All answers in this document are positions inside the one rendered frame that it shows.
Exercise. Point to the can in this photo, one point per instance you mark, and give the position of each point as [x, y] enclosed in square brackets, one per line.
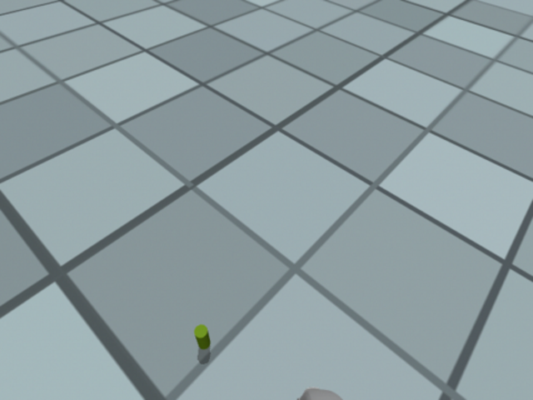
[202, 337]

